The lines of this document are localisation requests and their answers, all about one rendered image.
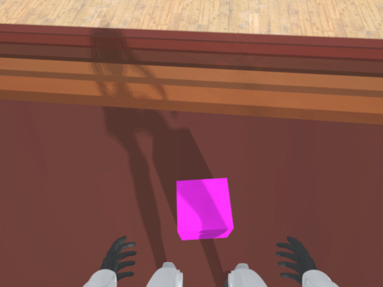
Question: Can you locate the right robot shin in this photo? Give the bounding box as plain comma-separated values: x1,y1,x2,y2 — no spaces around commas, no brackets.
234,263,249,271

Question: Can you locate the carton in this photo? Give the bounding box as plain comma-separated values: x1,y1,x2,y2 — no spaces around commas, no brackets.
177,178,233,240

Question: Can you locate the robot left hand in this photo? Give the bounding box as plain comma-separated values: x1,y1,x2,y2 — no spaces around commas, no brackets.
100,236,136,281

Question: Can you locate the left robot forearm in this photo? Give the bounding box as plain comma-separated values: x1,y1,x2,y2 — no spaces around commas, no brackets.
83,269,117,287

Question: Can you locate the right robot forearm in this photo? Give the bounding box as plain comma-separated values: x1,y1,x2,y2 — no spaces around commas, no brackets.
302,270,338,287

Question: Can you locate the robot shin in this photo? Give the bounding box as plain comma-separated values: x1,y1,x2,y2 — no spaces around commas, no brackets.
162,262,176,268
234,263,249,271

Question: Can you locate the left robot shin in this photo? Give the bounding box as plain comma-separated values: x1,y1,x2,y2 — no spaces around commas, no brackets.
162,262,176,268

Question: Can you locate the robot right hand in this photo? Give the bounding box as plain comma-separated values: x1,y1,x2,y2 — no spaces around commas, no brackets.
276,236,318,285

